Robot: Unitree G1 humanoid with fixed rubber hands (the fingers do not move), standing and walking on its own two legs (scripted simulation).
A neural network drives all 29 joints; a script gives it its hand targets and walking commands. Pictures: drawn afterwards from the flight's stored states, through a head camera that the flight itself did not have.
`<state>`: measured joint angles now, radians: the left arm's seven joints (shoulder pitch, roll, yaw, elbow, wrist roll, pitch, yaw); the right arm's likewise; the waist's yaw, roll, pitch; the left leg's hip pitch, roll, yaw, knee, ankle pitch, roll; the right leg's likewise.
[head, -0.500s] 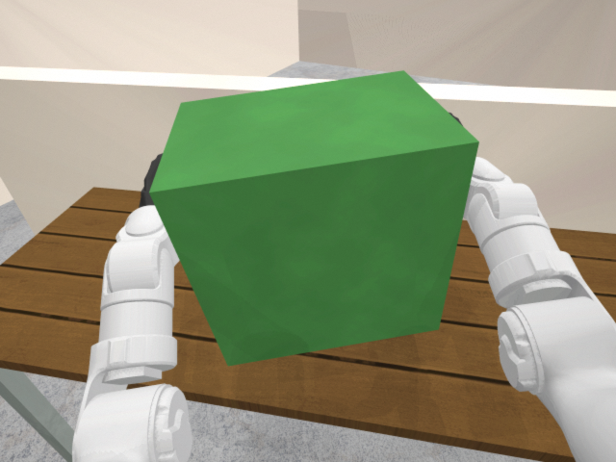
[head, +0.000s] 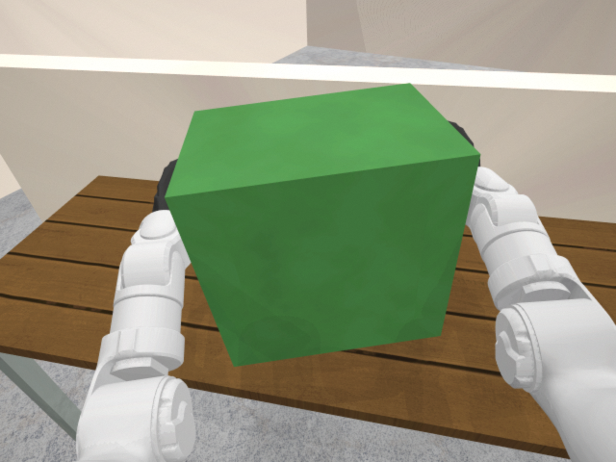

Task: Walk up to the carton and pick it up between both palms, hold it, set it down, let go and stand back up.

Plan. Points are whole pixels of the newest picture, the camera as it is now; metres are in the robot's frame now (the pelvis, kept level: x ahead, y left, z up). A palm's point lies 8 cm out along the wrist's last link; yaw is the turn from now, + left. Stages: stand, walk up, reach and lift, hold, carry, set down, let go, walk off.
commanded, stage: set down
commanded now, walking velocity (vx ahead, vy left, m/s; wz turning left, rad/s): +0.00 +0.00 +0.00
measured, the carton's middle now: (320, 226) +0.38 -0.04 +0.16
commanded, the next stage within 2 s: none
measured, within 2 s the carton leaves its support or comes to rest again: rests again in 1.26 s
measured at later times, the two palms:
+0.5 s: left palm (181, 236) +0.39 +0.15 +0.15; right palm (454, 197) +0.40 -0.23 +0.17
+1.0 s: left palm (182, 249) +0.38 +0.15 +0.13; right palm (452, 214) +0.39 -0.23 +0.15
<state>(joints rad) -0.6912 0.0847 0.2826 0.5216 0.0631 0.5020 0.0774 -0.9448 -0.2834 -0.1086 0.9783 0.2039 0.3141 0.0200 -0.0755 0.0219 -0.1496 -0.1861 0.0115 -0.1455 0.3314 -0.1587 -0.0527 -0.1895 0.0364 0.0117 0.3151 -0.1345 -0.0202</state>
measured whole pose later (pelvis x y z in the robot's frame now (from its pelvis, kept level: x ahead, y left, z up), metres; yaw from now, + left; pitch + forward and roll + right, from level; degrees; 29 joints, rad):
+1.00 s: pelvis +0.01 +0.00 +0.00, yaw -1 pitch +3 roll +0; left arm -0.54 0.02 0.23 0.44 0.08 0.40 0.12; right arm -0.76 -0.27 -0.14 0.89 0.12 0.17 0.11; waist -0.05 0.02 -0.12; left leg -0.21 0.01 -0.12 0.32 -0.16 -0.05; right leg -0.22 0.03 0.01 0.31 -0.14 -0.02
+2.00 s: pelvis +0.01 +0.00 +0.00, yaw -1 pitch +1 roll +0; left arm -0.52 -0.03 0.30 0.50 0.17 0.23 0.07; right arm -0.68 -0.21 -0.30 0.89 -0.06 0.00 0.18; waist -0.03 0.00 -0.07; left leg -0.15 0.01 -0.07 0.26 -0.14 -0.04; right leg -0.19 0.01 0.00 0.31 -0.14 -0.01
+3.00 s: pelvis +0.00 +0.01 +0.00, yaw -5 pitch +8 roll +0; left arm -0.63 0.07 0.08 0.68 -0.08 0.18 0.22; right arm -0.75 -0.37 -0.05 1.07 0.24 -0.04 0.11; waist 0.06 0.02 -0.07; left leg -0.34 0.04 0.01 0.37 -0.17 -0.04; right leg -0.38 0.03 0.03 0.37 -0.12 -0.02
